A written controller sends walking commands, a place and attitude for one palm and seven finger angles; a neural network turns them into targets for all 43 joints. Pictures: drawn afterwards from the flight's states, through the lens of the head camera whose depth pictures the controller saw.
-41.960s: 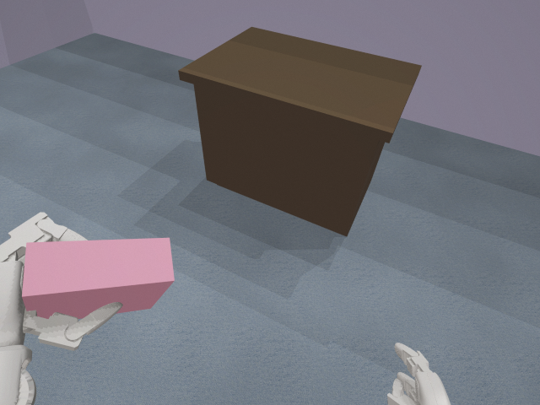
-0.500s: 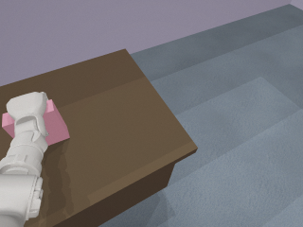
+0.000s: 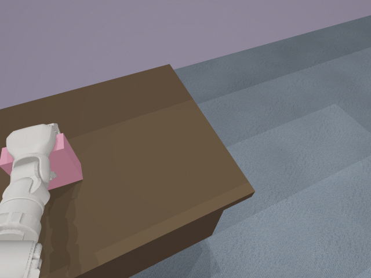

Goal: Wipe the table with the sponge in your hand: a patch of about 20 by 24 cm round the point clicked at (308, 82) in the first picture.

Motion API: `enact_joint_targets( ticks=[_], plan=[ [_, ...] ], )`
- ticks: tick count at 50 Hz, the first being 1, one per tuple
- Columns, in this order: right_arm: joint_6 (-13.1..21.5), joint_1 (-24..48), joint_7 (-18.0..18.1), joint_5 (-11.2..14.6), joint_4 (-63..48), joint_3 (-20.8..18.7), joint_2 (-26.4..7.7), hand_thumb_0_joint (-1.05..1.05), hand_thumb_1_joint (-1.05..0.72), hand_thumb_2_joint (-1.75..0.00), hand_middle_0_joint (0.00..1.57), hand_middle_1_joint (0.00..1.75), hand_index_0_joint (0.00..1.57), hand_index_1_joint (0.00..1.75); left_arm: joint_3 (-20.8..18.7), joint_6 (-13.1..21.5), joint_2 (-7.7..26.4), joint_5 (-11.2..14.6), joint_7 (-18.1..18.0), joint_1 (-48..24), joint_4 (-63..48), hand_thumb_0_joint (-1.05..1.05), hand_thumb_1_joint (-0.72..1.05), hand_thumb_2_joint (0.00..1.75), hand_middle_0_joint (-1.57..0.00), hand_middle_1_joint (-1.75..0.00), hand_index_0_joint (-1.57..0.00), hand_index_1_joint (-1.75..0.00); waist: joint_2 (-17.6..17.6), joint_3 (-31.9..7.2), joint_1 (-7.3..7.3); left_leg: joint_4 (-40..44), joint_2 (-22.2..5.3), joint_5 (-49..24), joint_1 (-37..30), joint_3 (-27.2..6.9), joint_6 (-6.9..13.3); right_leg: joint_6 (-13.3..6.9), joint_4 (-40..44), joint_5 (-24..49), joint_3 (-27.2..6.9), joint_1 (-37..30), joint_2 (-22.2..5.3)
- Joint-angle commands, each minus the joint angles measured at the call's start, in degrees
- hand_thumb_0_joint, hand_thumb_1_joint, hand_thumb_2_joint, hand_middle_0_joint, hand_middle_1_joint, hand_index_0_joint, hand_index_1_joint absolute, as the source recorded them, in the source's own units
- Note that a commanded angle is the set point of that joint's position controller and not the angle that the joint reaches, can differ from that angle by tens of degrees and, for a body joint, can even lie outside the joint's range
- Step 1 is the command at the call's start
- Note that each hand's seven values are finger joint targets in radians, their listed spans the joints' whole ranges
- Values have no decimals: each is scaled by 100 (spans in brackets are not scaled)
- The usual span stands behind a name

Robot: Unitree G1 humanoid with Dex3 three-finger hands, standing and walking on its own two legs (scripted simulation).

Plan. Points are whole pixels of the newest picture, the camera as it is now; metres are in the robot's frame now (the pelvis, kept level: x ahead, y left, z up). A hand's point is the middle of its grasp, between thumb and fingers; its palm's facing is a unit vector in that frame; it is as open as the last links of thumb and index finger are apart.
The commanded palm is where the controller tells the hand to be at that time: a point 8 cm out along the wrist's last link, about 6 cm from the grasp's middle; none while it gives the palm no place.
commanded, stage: wipe back along the first lane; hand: left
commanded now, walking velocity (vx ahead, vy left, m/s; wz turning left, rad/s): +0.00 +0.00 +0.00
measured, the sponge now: (50, 170) +0.35 +0.36 -0.04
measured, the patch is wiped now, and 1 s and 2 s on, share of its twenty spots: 1.00 1.00 1.00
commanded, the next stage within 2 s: lift the sponge slowly off the table in 1.54 s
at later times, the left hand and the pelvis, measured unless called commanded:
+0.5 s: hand (46, 174) +0.32 +0.33 +0.01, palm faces -0.06 -0.02 -1.00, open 9.6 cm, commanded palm +0.28 +0.31 +0.05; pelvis -0.01 +0.01 +0.00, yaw +1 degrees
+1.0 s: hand (49, 197) +0.27 +0.30 +0.02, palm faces -0.04 -0.04 -1.00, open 9.6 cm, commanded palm +0.23 +0.28 +0.05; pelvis +0.00 +0.00 +0.00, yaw +1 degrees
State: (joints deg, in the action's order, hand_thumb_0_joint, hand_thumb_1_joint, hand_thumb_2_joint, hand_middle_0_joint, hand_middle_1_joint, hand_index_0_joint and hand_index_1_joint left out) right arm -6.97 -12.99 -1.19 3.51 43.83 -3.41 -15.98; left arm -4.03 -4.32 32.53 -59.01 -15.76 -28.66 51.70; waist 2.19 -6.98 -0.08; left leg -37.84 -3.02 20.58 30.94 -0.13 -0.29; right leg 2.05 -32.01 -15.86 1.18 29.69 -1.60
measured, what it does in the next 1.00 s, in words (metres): stands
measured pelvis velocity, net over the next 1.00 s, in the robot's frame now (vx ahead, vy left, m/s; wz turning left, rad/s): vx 0.00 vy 0.00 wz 0.02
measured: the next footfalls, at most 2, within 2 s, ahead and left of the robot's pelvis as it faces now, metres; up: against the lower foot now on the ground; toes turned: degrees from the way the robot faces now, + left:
none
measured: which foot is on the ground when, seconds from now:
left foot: down 0.00-1.00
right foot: down 0.00-1.00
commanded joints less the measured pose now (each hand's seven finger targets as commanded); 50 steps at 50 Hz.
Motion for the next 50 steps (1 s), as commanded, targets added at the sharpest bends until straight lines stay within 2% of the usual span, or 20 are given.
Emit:
enact_joint_targets(
  ticks=[1, 2, 4, 7, 9, 11, 12, 14, 17, 23, 25, 27, 35, 37, 40, 42, 45, 47, 48, 50],
  plan=[
    [109, -26, 41, 13, -558, -299, -873, 0, -90, -90, 20, 30, 20, 30, 63, -139, 780, 70, -4, -637, -642, 0, 10, 130, -120, -160, -120, -160, -144, -1509, 17, 317, 279, -2548, -996, 22, 231, -549, 87, 2213, 248, -988, 354],
    [123, 65, 50, 28, -599, -277, -864, 0, -90, -90, 20, 30, 20, 30, -40, -170, 827, 132, 2, -491, -733, 0, 10, 130, -120, -160, -120, -160, -71, -1531, 103, 354, 265, -2699, -993, -12, 222, -581, 81, 2279, 228, -1069, 347],
    [97, 82, 39, 26, -603, -268, -862, 0, -90, -90, 20, 30, 20, 30, 162, -291, 618, 136, -5, -390, -806, 0, 10, 130, -120, -160, -120, -160, -166, -1478, 42, 365, 271, -2550, -1028, -13, 217, -556, 68, 2129, 277, -1018, 356],
    [125, 295, 16, 52, -729, -249, -801, 0, -90, -90, 20, 30, 20, 30, 271, -437, 305, 236, 30, 101, -1137, 0, 10, 130, -120, -160, -120, -160, -136, -1453, 183, 426, 245, -2737, -1098, -58, 211, -586, 105, 2129, 266, -1111, 344],
    [91, 298, 23, 43, -696, -224, -841, 0, -90, -90, 20, 30, 20, 30, 374, -567, 284, 198, 40, 30, -1061, 0, 10, 130, -120, -160, -120, -160, -306, -1176, 65, 446, 260, -2335, -1013, -69, 203, -560, 126, 1828, 305, -957, 353],
    [88, 396, 36, 53, -742, -193, -835, 0, -90, -90, 20, 30, 20, 30, 491, -680, 167, 182, 60, 50, -1068, 0, 10, 130, -120, -160, -120, -160, -404, -941, 66, 528, 279, -2039, -918, -79, 203, -562, 179, 1570, 309, -888, 338],
    [110, 485, 51, 63, -775, -177, -815, 0, -90, -90, 20, 30, 20, 30, 414, -705, 169, 227, 77, 138, -1139, 0, 10, 130, -120, -160, -120, -160, -356, -968, 154, 578, 263, -2099, -933, -114, 200, -588, 191, 1549, 291, -939, 331],
    [112, 500, 53, 60, -825, -171, -783, 0, -90, -90, 20, 30, 20, 30, 664, -780, -53, 210, 90, 143, -1301, 0, 10, 130, -120, -160, -120, -160, -214, -1010, 119, 573, 284, -1963, -1054, -99, 191, -578, 179, 1371, 319, -881, 338],
    [120, 630, 81, 62, -891, -139, -778, 0, -90, -90, 20, 30, 20, 30, 494, -862, 94, 219, 117, 287, -1472, 0, 10, 130, -120, -160, -120, -160, -242, -1079, 214, 602, 287, -1978, -1061, -118, 186, -608, 203, 1430, 272, -1030, 325],
    [120, 759, 132, 59, -991, -86, -765, 0, -90, -90, 20, 30, 20, 30, 625, -1012, 7, 198, 176, 435, -1713, 0, 10, 130, -120, -160, -120, -160, -268, -925, 210, 646, 335, -1799, -1091, -125, 171, -599, 232, 1281, 298, -1050, 319],
    [136, 820, 119, 69, -1057, -75, -726, 0, -90, -90, 20, 30, 20, 30, 810, -1058, -250, 222, 201, 586, -1864, 0, 10, 130, -120, -160, -120, -160, -214, -887, 218, 638, 331, -1874, -1118, -126, 162, -601, 221, 1335, 321, -1038, 325],
    [149, 926, 147, 67, -1083, -58, -746, 0, -90, -90, 20, 30, 20, 30, 584, -1090, -22, 259, 213, 637, -2007, 0, 10, 130, -120, -160, -120, -160, -223, -948, 294, 679, 336, -1852, -1120, -126, 168, -618, 264, 1364, 260, -1177, 320],
    [235, 1031, 102, 53, -1177, -74, -685, 0, -90, -90, 20, 30, 20, 30, 892, -1167, -525, 335, 251, 1522, -2630, 0, 10, 130, -120, -160, -120, -160, -324, -996, 343, 576, 343, -2227, -1291, -98, 169, -603, 181, 1801, 300, -1315, 318],
    [261, 1106, 107, 47, -1181, -74, -708, 0, -90, -90, 20, 30, 20, 30, 589, -1171, -280, 371, 238, 1861, -2787, 0, 10, 130, -120, -160, -120, -160, -432, -1045, 426, 586, 327, -2340, -1263, -112, 157, -608, 164, 2022, 250, -1479, 310],
    [290, 1171, 87, 51, -1199, -63, -675, 0, -90, -90, 20, 30, 20, 30, 939, -1233, -654, 392, 244, 1970, -3057, 0, 10, 130, -120, -160, -120, -160, -492, -790, 336, 588, 337, -2262, -1259, -83, 159, -572, 176, 1974, 299, -1362, 308],
    [308, 1236, 97, 51, -1207, -58, -697, 0, -90, -90, 20, 30, 20, 30, 657, -1302, -388, 422, 214, 2155, -3208, 0, 10, 130, -120, -160, -120, -160, -489, -763, 418, 658, 342, -2162, -1258, -98, 162, -585, 217, 1888, 268, -1448, 316],
    [325, 1305, 135, 54, -1217, -30, -670, 0, -90, -90, 20, 30, 20, 30, 822, -1384, -534, 456, 235, 2210, -3299, 0, 10, 130, -120, -160, -120, -160, -553, -586, 388, 700, 382, -1956, -1233, -42, 176, -553, 270, 1789, 284, -1439, 296],
    [341, 1327, 168, 48, -1197, -31, -697, 0, -90, -90, 20, 30, 20, 30, 532, -1411, -221, 448, 226, 2226, -3385, 0, 10, 130, -120, -160, -120, -160, -533, -617, 454, 735, 392, -1921, -1260, -71, 178, -572, 296, 1734, 239, -1503, 310],
    [355, 1315, 183, 47, -1223, -15, -669, 0, -90, -90, 20, 30, 20, 30, 712, -1420, -413, 450, 254, 2269, -3407, 0, 10, 130, -120, -160, -120, -160, -554, -661, 415, 725, 403, -1952, -1305, -40, 193, -555, 278, 1789, 273, -1541, 306],
    [377, 1336, 198, 42, -1222, -6, -664, 0, -90, -90, 20, 30, 20, 30, 672, -1406, -366, 439, 291, 2385, -3442, 0, 10, 130, -120, -160, -120, -160, -616, -621, 433, 718, 420, -1955, -1294, -18, 193, -545, 296, 1895, 250, -1571, 287]
  ],
)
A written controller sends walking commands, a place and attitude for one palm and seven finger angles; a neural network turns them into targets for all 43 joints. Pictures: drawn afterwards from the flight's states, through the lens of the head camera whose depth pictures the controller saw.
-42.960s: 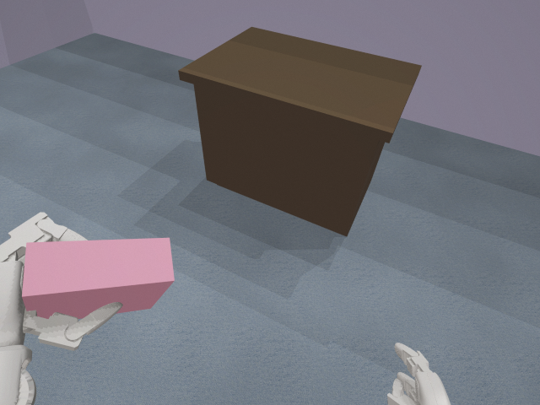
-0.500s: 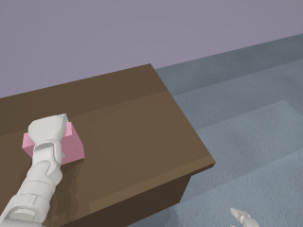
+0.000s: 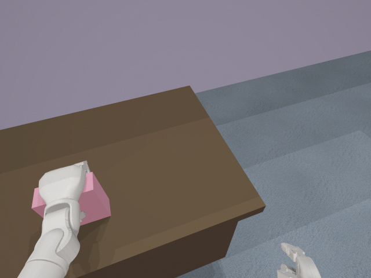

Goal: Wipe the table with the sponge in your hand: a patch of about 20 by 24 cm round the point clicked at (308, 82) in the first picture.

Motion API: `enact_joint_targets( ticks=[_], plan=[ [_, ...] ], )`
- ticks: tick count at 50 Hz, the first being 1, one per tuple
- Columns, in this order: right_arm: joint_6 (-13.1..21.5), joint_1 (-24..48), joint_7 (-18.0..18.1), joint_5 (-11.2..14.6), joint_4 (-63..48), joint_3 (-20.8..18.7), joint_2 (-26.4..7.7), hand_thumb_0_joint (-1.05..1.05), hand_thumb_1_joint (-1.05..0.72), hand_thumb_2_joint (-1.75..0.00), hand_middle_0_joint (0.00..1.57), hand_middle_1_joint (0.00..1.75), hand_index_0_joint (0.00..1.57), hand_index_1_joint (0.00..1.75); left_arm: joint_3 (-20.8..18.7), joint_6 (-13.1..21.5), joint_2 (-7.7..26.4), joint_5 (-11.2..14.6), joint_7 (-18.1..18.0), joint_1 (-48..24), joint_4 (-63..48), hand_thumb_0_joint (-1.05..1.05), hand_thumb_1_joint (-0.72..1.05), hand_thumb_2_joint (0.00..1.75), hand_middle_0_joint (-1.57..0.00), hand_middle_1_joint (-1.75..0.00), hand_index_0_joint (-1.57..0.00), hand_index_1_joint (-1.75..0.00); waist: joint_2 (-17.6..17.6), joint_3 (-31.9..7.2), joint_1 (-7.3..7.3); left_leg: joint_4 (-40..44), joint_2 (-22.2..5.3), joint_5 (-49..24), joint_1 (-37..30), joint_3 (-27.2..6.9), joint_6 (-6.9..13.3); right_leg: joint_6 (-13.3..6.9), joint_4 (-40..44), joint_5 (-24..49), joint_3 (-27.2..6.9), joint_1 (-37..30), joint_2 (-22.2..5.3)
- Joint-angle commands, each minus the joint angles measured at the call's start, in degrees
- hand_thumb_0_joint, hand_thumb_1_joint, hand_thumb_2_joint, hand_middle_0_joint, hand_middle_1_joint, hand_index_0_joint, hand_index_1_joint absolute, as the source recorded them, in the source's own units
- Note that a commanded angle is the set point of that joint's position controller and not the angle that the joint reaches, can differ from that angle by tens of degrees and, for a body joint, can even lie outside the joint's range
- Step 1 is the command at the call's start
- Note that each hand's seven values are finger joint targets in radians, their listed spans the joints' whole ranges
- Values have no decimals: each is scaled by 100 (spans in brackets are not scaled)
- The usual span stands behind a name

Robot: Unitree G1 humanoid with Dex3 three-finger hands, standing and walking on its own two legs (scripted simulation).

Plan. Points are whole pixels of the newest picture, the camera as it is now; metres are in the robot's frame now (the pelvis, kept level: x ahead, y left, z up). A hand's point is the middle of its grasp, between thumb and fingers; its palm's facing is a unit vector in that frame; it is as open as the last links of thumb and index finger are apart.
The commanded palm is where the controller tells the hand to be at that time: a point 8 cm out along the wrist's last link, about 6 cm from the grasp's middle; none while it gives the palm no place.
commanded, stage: wipe back along the first lane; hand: left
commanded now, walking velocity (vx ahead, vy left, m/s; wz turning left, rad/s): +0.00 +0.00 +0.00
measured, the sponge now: (79, 207) +0.27 +0.31 -0.04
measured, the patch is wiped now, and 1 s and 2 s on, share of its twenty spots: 1.00 1.00 1.00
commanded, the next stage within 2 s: lift the sponge slowly off the table in 0.54 s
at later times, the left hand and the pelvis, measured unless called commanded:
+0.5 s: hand (74, 215) +0.23 +0.28 +0.01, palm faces -0.03 -0.05 -1.00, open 9.6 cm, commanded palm +0.19 +0.25 +0.04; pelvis -0.01 -0.01 +0.00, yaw +0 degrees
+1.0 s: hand (76, 221) +0.21 +0.27 +0.01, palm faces -0.04 -0.08 -1.00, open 9.6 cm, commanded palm +0.19 +0.25 +0.06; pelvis -0.01 -0.01 +0.00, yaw +0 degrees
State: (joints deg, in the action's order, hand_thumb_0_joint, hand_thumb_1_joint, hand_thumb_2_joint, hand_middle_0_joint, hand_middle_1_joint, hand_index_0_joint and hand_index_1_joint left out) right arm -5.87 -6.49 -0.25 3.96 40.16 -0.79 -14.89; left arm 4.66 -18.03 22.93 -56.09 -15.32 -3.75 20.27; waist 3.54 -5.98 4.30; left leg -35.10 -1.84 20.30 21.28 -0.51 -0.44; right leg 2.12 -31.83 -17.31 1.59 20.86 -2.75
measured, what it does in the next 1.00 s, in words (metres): stands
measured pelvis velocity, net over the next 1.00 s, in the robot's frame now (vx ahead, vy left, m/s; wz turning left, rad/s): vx -0.01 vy -0.01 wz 0.00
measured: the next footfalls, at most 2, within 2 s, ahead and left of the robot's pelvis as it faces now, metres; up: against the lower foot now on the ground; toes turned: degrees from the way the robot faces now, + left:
none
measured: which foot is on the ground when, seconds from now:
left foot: down 0.00-1.00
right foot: down 0.00-1.00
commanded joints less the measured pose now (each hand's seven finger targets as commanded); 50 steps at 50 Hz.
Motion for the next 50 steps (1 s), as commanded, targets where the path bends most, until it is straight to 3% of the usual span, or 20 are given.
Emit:
enact_joint_targets(
  ticks=[1, 2, 3, 5, 7, 9, 14, 17, 20, 22, 26, 27, 30, 32, 33, 34, 41, 42, 45, 50],
  plan=[
    [277, 696, 109, -4, -858, -263, -769, 0, -90, -90, 20, 30, 20, 30, -222, -31, 620, 151, 266, -11, -304, 0, 10, 130, -120, -160, -120, -160, -771, -715, 17, 452, 319, -1903, -328, 33, 213, -545, 300, 2058, 199, -716, 401],
    [275, 732, 113, -3, -849, -267, -787, 0, -90, -90, 20, 30, 20, 30, -369, -23, 780, 127, 266, -17, -382, 0, 10, 130, -120, -160, -120, -160, -652, -756, 47, 482, 314, -1901, -365, 7, 202, -567, 316, 1997, 154, -732, 413],
    [287, 714, 114, -12, -879, -254, -747, 0, -90, -90, 20, 30, 20, 30, -121, -2, 551, 94, 287, -101, -453, 0, 10, 130, -120, -160, -120, -160, -526, -780, -6, 451, 321, -1933, -419, 36, 212, -565, 281, 2017, 179, -700, 413],
    [340, 729, 95, -18, -901, -266, -723, 0, -90, -90, 20, 30, 20, 30, -57, 46, 420, 108, 303, 179, -520, 0, 10, 130, -120, -160, -120, -160, -579, -768, 27, 423, 315, -1992, -428, 52, 209, -560, 267, 2125, 189, -710, 404],
    [374, 722, 88, -34, -903, -276, -746, 0, -90, -90, 20, 30, 20, 30, -353, 104, 675, 110, 280, 506, -611, 0, 10, 130, -120, -160, -120, -160, -576, -890, 105, 408, 319, -2097, -430, 35, 197, -578, 247, 2366, 123, -846, 410],
    [402, 757, 75, -34, -948, -271, -701, 0, -90, -90, 20, 30, 20, 30, -176, 153, 461, 146, 283, 679, -776, 0, 10, 130, -120, -160, -120, -160, -623, -846, 80, 373, 330, -2075, -397, 75, 199, -548, 230, 2500, 143, -842, 386],
    [449, 852, 43, -43, -997, -294, -678, 0, -90, -90, 20, 30, 20, 30, -139, 123, 312, 177, 204, 1056, -1124, 0, 10, 130, -120, -160, -120, -160, -627, -648, 121, 410, 302, -1990, -362, 73, 190, -546, 250, 2311, 162, -752, 387],
    [452, 936, 61, -44, -983, -302, -697, 0, -90, -90, 20, 30, 20, 30, -163, 43, 333, 166, 162, 961, -1231, 0, 10, 130, -120, -160, -120, -160, -684, -522, 125, 489, 293, -1778, -352, 19, 192, -555, 319, 1868, 138, -645, 419],
    [476, 994, 74, -44, -1006, -285, -648, 0, -90, -90, 20, 30, 20, 30, 214, -31, -14, 114, 156, 894, -1259, 0, 10, 130, -120, -160, -120, -160, -640, -413, 99, 507, 288, -1629, -393, 24, 205, -556, 316, 1535, 206, -490, 421],
    [479, 1048, 80, -38, -1015, -273, -654, 0, -90, -90, 20, 30, 20, 30, 168, -81, 52, 105, 148, 864, -1307, 0, 10, 130, -120, -160, -120, -160, -640, -464, 136, 556, 288, -1504, -406, -7, 204, -567, 343, 1357, 156, -507, 436],
    [476, 1048, 83, -51, -981, -253, -634, 0, -90, -90, 20, 30, 20, 30, 349, -108, -101, 37, 156, 946, -1212, 0, 10, 130, -120, -160, -120, -160, -771, -509, 126, 483, 307, -1541, -394, 17, 206, -559, 282, 1463, 165, -481, 423],
    [472, 1065, 86, -48, -998, -254, -643, 0, -90, -90, 20, 30, 20, 30, 199, -126, 31, 37, 148, 938, -1260, 0, 10, 130, -120, -160, -120, -160, -741, -563, 157, 524, 292, -1498, -391, -27, 195, -580, 277, 1370, 128, -507, 442],
    [480, 1089, 90, -47, -1019, -228, -602, 0, -90, -90, 20, 30, 20, 30, 509, -149, -237, 12, 151, 742, -1257, 0, 10, 130, -120, -160, -120, -160, -634, -446, 97, 490, 302, -1428, -370, -1, 209, -572, 241, 1288, 175, -391, 428],
    [457, 1085, 111, -57, -960, -231, -655, 0, -90, -90, 20, 30, 20, 30, 213, -181, 73, -35, 130, 618, -1135, 0, 10, 130, -120, -160, -120, -160, -668, -467, 137, 498, 303, -1382, -347, -25, 195, -587, 269, 1245, 107, -383, 444],
    [462, 1068, 124, -55, -1004, -227, -611, 0, -90, -90, 20, 30, 20, 30, 345, -181, -75, 2, 142, 584, -1244, 0, 10, 130, -120, -160, -120, -160, -710, -554, 102, 479, 308, -1380, -378, 6, 219, -566, 236, 1268, 157, -451, 433],
    [460, 1070, 124, -52, -996, -229, -610, 0, -90, -90, 20, 30, 20, 30, 223, -170, 51, 3, 142, 610, -1263, 0, 10, 130, -120, -160, -120, -160, -793, -571, 130, 475, 314, -1380, -378, -10, 221, -559, 254, 1263, 156, -468, 428],
    [482, 1142, 125, -74, -1066, -219, -563, 0, -90, -90, 20, 30, 20, 30, 103, -101, 200, 73, 164, 735, -1815, 0, 10, 130, -120, -160, -120, -160, -532, -686, 172, 483, 324, -1675, -544, -2, 235, -556, 246, 1641, 132, -721, 406],
    [483, 1130, 127, -80, -1068, -227, -585, 0, -90, -90, 20, 30, 20, 30, -139, -94, 442, 74, 146, 778, -1922, 0, 10, 130, -120, -160, -120, -160, -488, -715, 205, 500, 314, -1717, -572, -38, 225, -580, 256, 1666, 79, -773, 427],
    [489, 1163, 108, -79, -1086, -223, -537, 0, -90, -90, 20, 30, 20, 30, 102, -92, 236, 49, 162, 670, -2123, 0, 10, 130, -120, -160, -120, -160, -390, -602, 151, 518, 313, -1775, -647, -15, 236, -568, 272, 1649, 139, -728, 429],
    [522, 1212, 127, -84, -1071, -229, -533, 0, -90, -90, 20, 30, 20, 30, -15, -104, 400, 43, 142, 568, -2302, 0, 10, 130, -120, -160, -120, -160, -319, -530, 188, 612, 307, -1702, -747, -36, 247, -573, 365, 1477, 120, -767, 435]
  ],
)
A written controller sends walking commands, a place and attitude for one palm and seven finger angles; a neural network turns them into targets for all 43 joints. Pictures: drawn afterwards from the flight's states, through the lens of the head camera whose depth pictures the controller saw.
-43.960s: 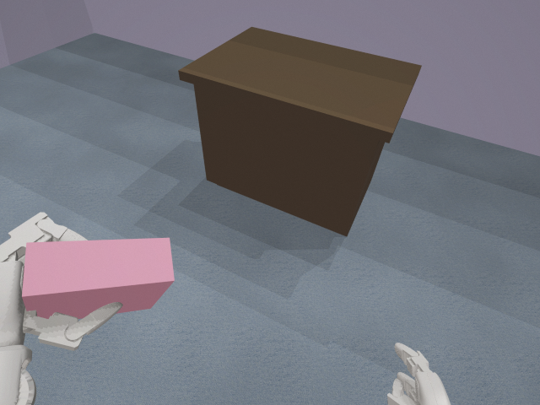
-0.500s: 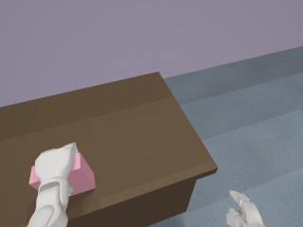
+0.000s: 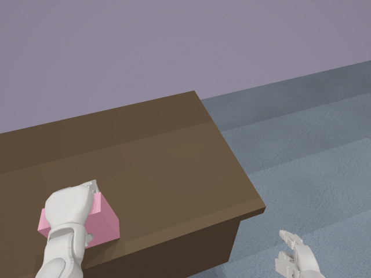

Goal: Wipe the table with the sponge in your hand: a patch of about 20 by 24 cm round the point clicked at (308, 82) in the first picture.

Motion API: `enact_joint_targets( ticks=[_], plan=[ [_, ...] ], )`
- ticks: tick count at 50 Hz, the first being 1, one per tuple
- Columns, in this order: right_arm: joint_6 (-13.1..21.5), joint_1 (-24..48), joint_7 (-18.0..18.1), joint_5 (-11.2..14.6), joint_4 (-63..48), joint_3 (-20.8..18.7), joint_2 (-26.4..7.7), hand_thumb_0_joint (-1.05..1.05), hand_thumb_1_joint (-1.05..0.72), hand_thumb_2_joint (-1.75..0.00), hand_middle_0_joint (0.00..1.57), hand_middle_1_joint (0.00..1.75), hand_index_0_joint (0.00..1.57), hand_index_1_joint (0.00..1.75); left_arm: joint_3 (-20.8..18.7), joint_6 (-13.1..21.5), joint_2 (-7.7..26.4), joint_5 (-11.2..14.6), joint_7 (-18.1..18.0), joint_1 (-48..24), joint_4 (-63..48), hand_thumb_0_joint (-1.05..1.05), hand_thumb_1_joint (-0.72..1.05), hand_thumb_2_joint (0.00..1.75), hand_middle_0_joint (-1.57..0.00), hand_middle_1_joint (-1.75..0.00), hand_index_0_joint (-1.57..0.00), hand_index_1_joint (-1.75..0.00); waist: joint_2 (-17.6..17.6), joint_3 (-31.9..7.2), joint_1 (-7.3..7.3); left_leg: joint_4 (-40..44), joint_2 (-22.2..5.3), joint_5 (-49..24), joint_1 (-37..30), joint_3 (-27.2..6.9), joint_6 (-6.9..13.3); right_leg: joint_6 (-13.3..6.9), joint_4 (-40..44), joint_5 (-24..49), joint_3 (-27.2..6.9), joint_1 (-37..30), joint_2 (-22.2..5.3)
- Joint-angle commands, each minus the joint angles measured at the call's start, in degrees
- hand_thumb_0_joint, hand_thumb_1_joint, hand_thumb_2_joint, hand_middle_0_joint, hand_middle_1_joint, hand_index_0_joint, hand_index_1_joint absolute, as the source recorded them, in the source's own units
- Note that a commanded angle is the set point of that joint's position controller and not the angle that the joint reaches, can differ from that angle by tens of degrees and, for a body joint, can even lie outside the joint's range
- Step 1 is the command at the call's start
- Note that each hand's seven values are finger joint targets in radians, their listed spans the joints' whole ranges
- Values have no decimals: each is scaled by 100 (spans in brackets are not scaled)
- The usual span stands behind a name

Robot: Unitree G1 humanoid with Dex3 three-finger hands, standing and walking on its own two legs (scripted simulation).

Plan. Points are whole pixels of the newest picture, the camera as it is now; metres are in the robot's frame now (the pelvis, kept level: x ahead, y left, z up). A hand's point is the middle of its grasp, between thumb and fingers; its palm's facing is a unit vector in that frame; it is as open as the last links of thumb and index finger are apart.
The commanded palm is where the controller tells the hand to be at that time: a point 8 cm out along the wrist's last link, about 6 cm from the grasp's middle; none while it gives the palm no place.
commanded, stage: lift the sponge slowly off the table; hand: left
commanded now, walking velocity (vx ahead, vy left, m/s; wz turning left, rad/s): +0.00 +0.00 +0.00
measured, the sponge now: (87, 228) +0.21 +0.28 -0.04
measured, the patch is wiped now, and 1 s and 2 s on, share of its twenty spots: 1.00 1.00 1.00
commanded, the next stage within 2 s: bring the sponge back beside the body in 1.74 s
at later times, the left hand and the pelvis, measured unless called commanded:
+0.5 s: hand (82, 213) +0.22 +0.27 +0.03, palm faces -0.04 -0.12 -0.99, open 9.6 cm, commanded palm +0.20 +0.26 +0.10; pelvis +0.00 -0.01 +0.01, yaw +0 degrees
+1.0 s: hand (68, 210) +0.21 +0.28 +0.06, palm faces +0.00 -0.12 -0.99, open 9.6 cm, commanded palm +0.20 +0.27 +0.13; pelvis -0.01 -0.01 +0.01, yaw +1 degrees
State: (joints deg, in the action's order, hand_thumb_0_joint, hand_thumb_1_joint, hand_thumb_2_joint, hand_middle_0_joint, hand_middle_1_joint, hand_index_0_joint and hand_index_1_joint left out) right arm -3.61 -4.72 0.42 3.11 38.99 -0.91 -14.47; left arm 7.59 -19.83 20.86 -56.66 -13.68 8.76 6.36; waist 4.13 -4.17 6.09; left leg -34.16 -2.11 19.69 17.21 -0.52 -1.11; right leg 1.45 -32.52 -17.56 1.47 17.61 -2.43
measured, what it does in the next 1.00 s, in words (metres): stands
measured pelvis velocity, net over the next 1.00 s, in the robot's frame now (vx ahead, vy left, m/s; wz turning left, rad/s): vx -0.01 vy -0.01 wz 0.01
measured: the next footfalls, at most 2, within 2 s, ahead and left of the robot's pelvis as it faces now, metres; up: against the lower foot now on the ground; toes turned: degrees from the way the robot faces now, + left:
none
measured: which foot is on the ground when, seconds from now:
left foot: down 0.00-1.00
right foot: down 0.00-1.00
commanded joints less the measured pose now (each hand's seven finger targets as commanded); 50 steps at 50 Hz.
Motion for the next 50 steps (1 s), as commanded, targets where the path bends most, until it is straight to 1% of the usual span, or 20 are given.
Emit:
enact_joint_targets(
  ticks=[1, 7, 8, 13, 17, 18, 21, 22, 23, 24, 25, 27, 30, 32, 35, 39, 40, 42, 45, 50],
  plan=[
    [296, 1031, 60, -7, -928, -206, -589, 0, -90, -90, 20, 30, 20, 30, -294, 87, 629, 64, -21, -826, -967, 0, 10, 130, -120, -160, -120, -160, -460, -757, -8, 519, 331, -1715, -382, -53, 312, -510, 427, 1585, 131, -456, 405],
    [299, 1083, 107, -31, -897, -191, -608, 0, -90, -90, 20, 30, 20, 30, -633, 72, 1021, 47, -23, -979, -1177, 0, 10, 130, -120, -160, -120, -160, -313, -860, 44, 614, 350, -1792, -545, -45, 306, -520, 533, 1695, 33, -680, 410],
    [314, 1063, 114, -22, -929, -193, -561, 0, -90, -90, 20, 30, 20, 30, -468, 70, 843, 52, -2, -944, -1213, 0, 10, 130, -120, -160, -120, -160, -261, -919, 18, 613, 359, -1788, -576, 2, 329, -499, 510, 1645, 112, -711, 410],
    [330, 1116, 115, -40, -897, -180, -551, 0, -90, -90, 20, 30, 20, 30, -496, 78, 954, 0, 54, -1147, -1386, 0, 10, 130, -120, -160, -120, -160, -106, -871, 16, 664, 363, -1827, -710, 5, 329, -512, 610, 1601, 85, -749, 415],
    [338, 1181, 144, -76, -861, -166, -590, 0, -90, -90, 20, 30, 20, 30, -837, 117, 1345, -18, 84, -1305, -1528, 0, 10, 130, -120, -160, -120, -160, -93, -897, 79, 733, 373, -1926, -814, -33, 323, -537, 723, 1722, -28, -897, 411],
    [354, 1169, 144, -64, -887, -153, -542, 0, -90, -90, 20, 30, 20, 30, -597, 112, 1097, -32, 100, -1299, -1552, 0, 10, 130, -120, -160, -120, -160, -49, -894, 46, 726, 380, -1919, -821, 14, 337, -514, 693, 1682, 58, -875, 400],
    [385, 1186, 133, -75, -836, -156, -563, 0, -90, -90, 20, 30, 20, 30, -670, 145, 1167, -26, 113, -1316, -1540, 0, 10, 130, -120, -160, -120, -160, -187, -853, 65, 739, 372, -1974, -889, -1, 335, -513, 771, 1797, 23, -889, 389],
    [378, 1217, 147, -80, -833, -161, -586, 0, -90, -90, 20, 30, 20, 30, -894, 135, 1395, -21, 107, -1364, -1619, 0, 10, 130, -120, -160, -120, -160, -155, -877, 95, 784, 364, -2000, -921, -46, 319, -544, 809, 1752, -52, -962, 415],
    [400, 1203, 144, -68, -893, -148, -542, 0, -90, -90, 20, 30, 20, 30, -647, 148, 1136, 0, 124, -1362, -1712, 0, 10, 130, -120, -160, -120, -160, -113, -931, 51, 792, 365, -1992, -925, 19, 339, -510, 766, 1778, 36, -995, 397],
    [396, 1202, 143, -66, -842, -162, -556, 0, -90, -90, 20, 30, 20, 30, -835, 131, 1323, -14, 120, -1251, -1612, 0, 10, 130, -120, -160, -120, -160, -152, -879, 105, 787, 371, -2000, -936, -5, 333, -519, 818, 1759, 17, -985, 400],
    [393, 1228, 143, -70, -837, -150, -559, 0, -90, -90, 20, 30, 20, 30, -721, 115, 1201, 4, 147, -1268, -1591, 0, 10, 130, -120, -160, -120, -160, -215, -821, 71, 792, 371, -2031, -940, 21, 333, -507, 845, 1839, 18, -989, 382],
    [380, 1315, 135, -70, -848, -130, -582, 0, -90, -90, 20, 30, 20, 30, -803, 78, 1323, -7, 172, -1463, -1769, 0, 10, 130, -120, -160, -120, -160, 4, -809, 94, 880, 366, -2042, -1007, -19, 310, -542, 902, 1757, -50, -1037, 399],
    [400, 1307, 108, -54, -884, -138, -549, 0, -90, -90, 20, 30, 20, 30, -611, 41, 1098, 57, 247, -1163, -1827, 0, 10, 130, -120, -160, -120, -160, -92, -838, 105, 886, 361, -2168, -1034, -8, 333, -519, 885, 1892, 60, -1122, 378],
    [382, 1361, 105, -63, -873, -126, -592, 0, -90, -90, 20, 30, 20, 30, -805, 8, 1317, 63, 288, -1206, -1938, 0, 10, 130, -120, -160, -120, -160, -49, -848, 127, 941, 352, -2168, -1080, -41, 314, -539, 949, 1858, -28, -1196, 398],
    [377, 1364, 82, -52, -914, -122, -558, 0, -90, -90, 20, 30, 20, 30, -574, -9, 1109, 68, 360, -1099, -2037, 0, 10, 130, -120, -160, -120, -160, -98, -747, 106, 968, 345, -2145, -1077, -5, 334, -512, 980, 1811, 43, -1166, 380],
    [348, 1372, 100, -56, -884, -95, -588, 0, -90, -90, 20, 30, 20, 30, -982, -52, 1534, 43, 390, -1140, -2012, 0, 10, 130, -120, -160, -120, -160, -261, -664, 160, 1035, 343, -2063, -1049, -27, 333, -512, 1067, 1686, -10, -1233, 376],
    [346, 1431, 106, -59, -913, -86, -572, 0, -90, -90, 20, 30, 20, 30, -802, -54, 1357, 57, 418, -1144, -2087, 0, 10, 130, -120, -160, -120, -160, -131, -637, 140, 1041, 352, -2087, -1092, 3, 342, -505, 1093, 1743, -10, -1239, 361],
    [348, 1499, 119, -60, -916, -71, -603, 0, -90, -90, 20, 30, 20, 30, -1039, -58, 1630, 51, 411, -1362, -2264, 0, 10, 130, -120, -160, -120, -160, -20, -690, 172, 1095, 343, -2084, -1176, -59, 330, -544, 1146, 1658, -120, -1288, 390],
    [361, 1491, 130, -48, -902, -64, -558, 0, -90, -90, 20, 30, 20, 30, -785, -34, 1374, 112, 493, -1366, -2246, 0, 10, 130, -120, -160, -120, -160, 1, -553, 101, 1122, 339, -2024, -1191, -23, 332, -509, 1206, 1532, 5, -1219, 370],
    [396, 1488, 193, -51, -832, -23, -590, 0, -90, -90, 20, 30, 20, 30, -787, -8, 1493, 177, 666, -1726, -2055, 0, 10, 130, -120, -160, -120, -160, -67, -460, 33, 1239, 336, -1753, -1188, -46, 338, -486, 1347, 1173, 12, -1146, 366]
  ],
)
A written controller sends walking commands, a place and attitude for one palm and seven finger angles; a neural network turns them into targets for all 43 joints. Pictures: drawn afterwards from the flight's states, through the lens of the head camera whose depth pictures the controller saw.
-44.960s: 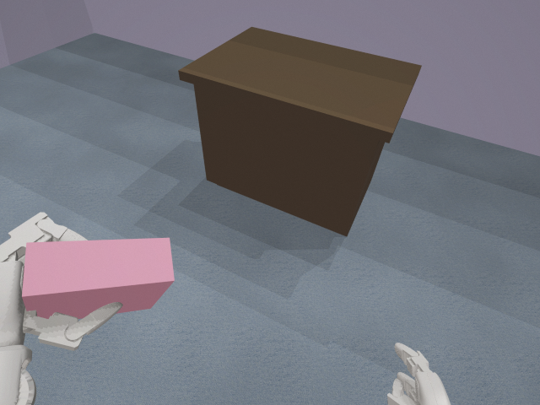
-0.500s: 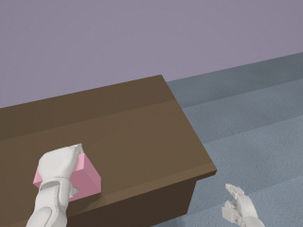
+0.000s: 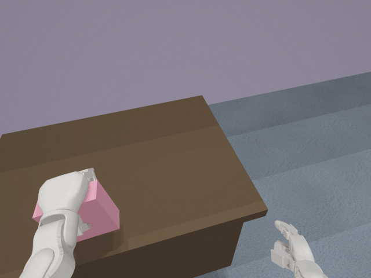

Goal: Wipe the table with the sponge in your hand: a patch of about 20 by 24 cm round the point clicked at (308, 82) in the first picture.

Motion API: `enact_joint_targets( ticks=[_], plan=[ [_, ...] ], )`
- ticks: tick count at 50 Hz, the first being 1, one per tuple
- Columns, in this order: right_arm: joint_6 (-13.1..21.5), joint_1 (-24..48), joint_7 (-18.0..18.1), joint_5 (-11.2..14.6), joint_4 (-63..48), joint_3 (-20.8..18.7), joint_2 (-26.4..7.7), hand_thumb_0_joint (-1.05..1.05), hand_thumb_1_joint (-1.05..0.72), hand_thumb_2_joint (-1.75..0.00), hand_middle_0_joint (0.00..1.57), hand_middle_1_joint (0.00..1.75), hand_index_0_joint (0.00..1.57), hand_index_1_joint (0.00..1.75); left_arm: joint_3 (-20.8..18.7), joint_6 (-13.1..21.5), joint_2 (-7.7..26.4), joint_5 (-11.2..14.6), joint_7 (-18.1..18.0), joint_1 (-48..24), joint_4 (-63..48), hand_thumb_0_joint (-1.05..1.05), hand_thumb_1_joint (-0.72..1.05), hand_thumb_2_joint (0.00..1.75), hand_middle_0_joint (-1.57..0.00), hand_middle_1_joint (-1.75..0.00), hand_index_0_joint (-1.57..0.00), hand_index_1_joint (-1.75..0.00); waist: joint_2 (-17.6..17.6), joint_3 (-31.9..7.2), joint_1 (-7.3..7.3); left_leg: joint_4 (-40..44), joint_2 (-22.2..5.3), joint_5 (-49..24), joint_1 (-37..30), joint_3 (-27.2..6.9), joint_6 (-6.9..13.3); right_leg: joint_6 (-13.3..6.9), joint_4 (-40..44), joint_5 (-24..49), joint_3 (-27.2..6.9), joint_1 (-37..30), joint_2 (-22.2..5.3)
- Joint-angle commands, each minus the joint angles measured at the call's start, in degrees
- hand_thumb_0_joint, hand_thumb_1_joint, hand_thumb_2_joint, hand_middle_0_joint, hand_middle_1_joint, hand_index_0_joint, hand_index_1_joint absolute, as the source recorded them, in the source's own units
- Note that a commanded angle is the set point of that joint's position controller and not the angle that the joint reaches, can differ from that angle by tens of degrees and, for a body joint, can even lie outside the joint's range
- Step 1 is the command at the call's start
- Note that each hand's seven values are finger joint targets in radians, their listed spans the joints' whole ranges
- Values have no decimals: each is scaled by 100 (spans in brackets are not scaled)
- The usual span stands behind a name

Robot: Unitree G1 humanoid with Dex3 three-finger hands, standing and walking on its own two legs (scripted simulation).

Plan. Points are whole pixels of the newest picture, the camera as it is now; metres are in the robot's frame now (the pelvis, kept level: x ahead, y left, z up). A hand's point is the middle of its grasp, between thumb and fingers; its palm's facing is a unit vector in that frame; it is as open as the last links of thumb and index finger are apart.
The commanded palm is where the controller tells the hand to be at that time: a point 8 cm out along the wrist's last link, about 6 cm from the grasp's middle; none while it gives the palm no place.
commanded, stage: lift the sponge slowly off the table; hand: left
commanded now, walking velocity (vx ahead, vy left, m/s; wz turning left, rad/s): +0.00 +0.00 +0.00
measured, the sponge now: (86, 218) +0.21 +0.28 +0.00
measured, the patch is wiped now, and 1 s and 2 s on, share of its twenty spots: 1.00 1.00 1.00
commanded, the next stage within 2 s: bring the sponge back beside the body in 0.74 s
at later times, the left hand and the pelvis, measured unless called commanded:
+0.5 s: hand (78, 193) +0.23 +0.28 +0.08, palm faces +0.04 -0.11 -0.99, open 9.6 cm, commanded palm +0.21 +0.27 +0.16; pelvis +0.00 +0.00 +0.00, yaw +0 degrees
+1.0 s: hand (78, 186) +0.24 +0.28 +0.09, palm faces +0.02 -0.11 -0.99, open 9.6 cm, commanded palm +0.21 +0.28 +0.17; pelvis +0.00 +0.00 +0.00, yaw +0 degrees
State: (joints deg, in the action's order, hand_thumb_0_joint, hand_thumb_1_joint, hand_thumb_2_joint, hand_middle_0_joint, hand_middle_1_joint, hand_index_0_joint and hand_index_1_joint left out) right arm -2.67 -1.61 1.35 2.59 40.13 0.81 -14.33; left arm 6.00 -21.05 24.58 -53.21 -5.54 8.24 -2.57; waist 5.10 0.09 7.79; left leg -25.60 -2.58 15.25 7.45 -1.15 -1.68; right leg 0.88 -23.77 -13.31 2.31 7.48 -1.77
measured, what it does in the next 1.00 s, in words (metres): stands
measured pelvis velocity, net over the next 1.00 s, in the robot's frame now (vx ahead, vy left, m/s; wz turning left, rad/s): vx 0.00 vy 0.00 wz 0.00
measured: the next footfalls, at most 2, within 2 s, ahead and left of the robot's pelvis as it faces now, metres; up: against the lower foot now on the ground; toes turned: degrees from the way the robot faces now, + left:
none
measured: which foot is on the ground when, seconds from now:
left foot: down 0.00-1.00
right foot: down 0.00-1.00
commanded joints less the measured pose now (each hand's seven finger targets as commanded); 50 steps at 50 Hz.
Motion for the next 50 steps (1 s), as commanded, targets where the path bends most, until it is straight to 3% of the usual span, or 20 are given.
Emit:
enact_joint_targets(
  ticks=[1, 7, 8, 10, 12, 15, 17, 18, 25, 27, 30, 32, 34, 37, 38, 43, 45, 47, 48, 50],
  plan=[
    [297, 1193, 106, -6, -949, -198, -610, 0, -90, -90, 20, 30, 20, 30, -690, 113, 1188, -178, -125, -1624, -1135, 0, 10, 130, -120, -160, -120, -160, -156, -875, -90, 384, 401, -1316, -213, 15, 403, -429, 504, 751, -94, -155, 288],
    [307, 1241, 100, -25, -1029, -183, -610, 0, -90, -90, 20, 30, 20, 30, -885, 200, 1334, -186, -65, -1577, -1538, 0, 10, 130, -120, -160, -120, -160, 24, -1185, -14, 458, 380, -1627, -350, -49, 379, -487, 469, 1047, -170, -459, 330],
    [326, 1199, 85, -12, -1065, -179, -573, 0, -90, -90, 20, 30, 20, 30, -741, 208, 1181, -175, -67, -1494, -1598, 0, 10, 130, -120, -160, -120, -160, -9, -1202, -37, 445, 371, -1658, -317, -12, 378, -462, 420, 1065, -55, -482, 305],
    [309, 1209, 60, -16, -1037, -181, -577, 0, -90, -90, 20, 30, 20, 30, -649, 180, 1082, -170, -76, -1481, -1575, 0, 10, 130, -120, -160, -120, -160, -1, -1102, -42, 476, 351, -1688, -302, -30, 361, -466, 449, 1106, -41, -436, 301],
    [274, 1286, 51, -27, -1021, -181, -634, 0, -90, -90, 20, 30, 20, 30, -1022, 80, 1422, -180, -100, -1326, -1556, 0, 10, 130, -120, -160, -120, -160, -64, -1088, 49, 501, 349, -1726, -292, -88, 354, -502, 491, 1132, -193, -504, 328],
    [236, 1327, 26, 12, -1036, -164, -603, 0, -90, -90, 20, 30, 20, 30, -648, -53, 1089, -166, -55, -1498, -1614, 0, 10, 130, -120, -160, -120, -160, -92, -1020, -31, 520, 329, -1684, -271, -20, 350, -457, 499, 1077, -79, -431, 279],
    [231, 1446, 16, 13, -1085, -139, -621, 0, -90, -90, 20, 30, 20, 30, -822, -144, 1289, -158, -45, -1501, -1814, 0, 10, 130, -120, -160, -120, -160, -2, -1038, 31, 563, 333, -1685, -286, -96, 348, -499, 503, 1055, -198, -490, 312],
    [241, 1385, 14, 25, -1077, -137, -589, 0, -90, -90, 20, 30, 20, 30, -660, -173, 1136, -157, -16, -1485, -1784, 0, 10, 130, -120, -160, -120, -160, -49, -1110, -11, 545, 335, -1678, -287, -27, 369, -467, 450, 1019, -66, -509, 294],
    [217, 1402, 62, 18, -1054, -113, -602, 0, -90, -90, 20, 30, 20, 30, -786, -216, 1388, -140, 131, -1732, -1794, 0, 10, 130, -120, -160, -120, -160, -135, -1088, -14, 544, 358, -1626, -329, -53, 394, -449, 544, 1001, -129, -496, 272],
    [215, 1479, 70, 16, -1082, -105, -627, 0, -90, -90, 20, 30, 20, 30, -1044, -224, 1641, -128, 161, -1735, -1916, 0, 10, 130, -120, -160, -120, -160, -57, -1117, 20, 535, 366, -1642, -341, -103, 388, -490, 549, 1028, -289, -520, 307],
    [214, 1425, 51, 27, -1081, -94, -588, 0, -90, -90, 20, 30, 20, 30, -782, -204, 1379, -62, 233, -1738, -1928, 0, 10, 130, -120, -160, -120, -160, -8, -1066, -29, 534, 354, -1742, -339, -71, 382, -459, 526, 1140, -125, -511, 266],
    [209, 1529, 52, 29, -1134, -79, -608, 0, -90, -90, 20, 30, 20, 30, -914, -260, 1484, -37, 290, -1644, -2035, 0, 10, 130, -120, -160, -120, -160, 60, -1069, 20, 553, 362, -1719, -328, -120, 375, -485, 537, 1104, -249, -517, 294],
    [191, 1433, 62, 39, -1079, -58, -599, 0, -90, -90, 20, 30, 20, 30, -729, -300, 1360, -46, 351, -1787, -1726, 0, 10, 130, -120, -160, -120, -160, -158, -925, -64, 562, 350, -1591, -237, -51, 375, -427, 570, 977, -120, -393, 251],
    [139, 1486, 80, 45, -1090, -47, -665, 0, -90, -90, 20, 30, 20, 30, -963, -394, 1594, -64, 427, -1783, -1516, 0, 10, 130, -120, -160, -120, -160, -297, -846, -44, 573, 350, -1469, -155, -92, 374, -453, 605, 870, -274, -335, 280],
    [128, 1394, 95, 55, -1092, -48, -654, 0, -90, -90, 20, 30, 20, 30, -827, -389, 1486, -62, 455, -1856, -1433, 0, 10, 130, -120, -160, -120, -160, -420, -931, -107, 561, 346, -1394, -131, -3, 391, -409, 551, 770, -136, -373, 261],
    [242, 1300, 143, 21, -1146, -60, -615, 0, -90, -90, 20, 30, 20, 30, -973, -70, 1666, -94, 423, -2137, -1797, 0, 10, 130, -120, -160, -120, -160, -60, -1453, -60, 485, 389, -1644, -381, -15, 418, -432, 481, 1063, -110, -609, 250],
    [256, 1223, 127, -3, -1117, -104, -608, 0, -90, -90, 20, 30, 20, 30, -1062, 75, 1671, -64, 368, -1807, -1873, 0, 10, 130, -120, -160, -120, -160, 14, -1451, -17, 424, 388, -1878, -442, -31, 411, -442, 468, 1412, -135, -668, 245],
    [258, 1266, 113, -20, -1152, -119, -639, 0, -90, -90, 20, 30, 20, 30, -1418, 106, 1979, -72, 300, -1582, -2068, 0, 10, 130, -120, -160, -120, -160, 101, -1443, 55, 411, 402, -1939, -423, -101, 384, -490, 467, 1505, -315, -718, 283],
    [265, 1180, 104, -10, -1167, -107, -582, 0, -90, -90, 20, 30, 20, 30, -1187, 96, 1691, -57, 288, -1505, -2043, 0, 10, 130, -120, -160, -120, -160, 0, -1433, 10, 382, 389, -1998, -398, -16, 390, -443, 410, 1556, -147, -716, 242],
    [229, 1196, 70, 3, -1105, -134, -618, 0, -90, -90, 20, 30, 20, 30, -1190, 33, 1666, -20, 238, -1451, -1897, 0, 10, 130, -120, -160, -120, -160, -45, -1144, -5, 426, 349, -1904, -305, -57, 350, -437, 480, 1413, -152, -546, 252]
  ],
)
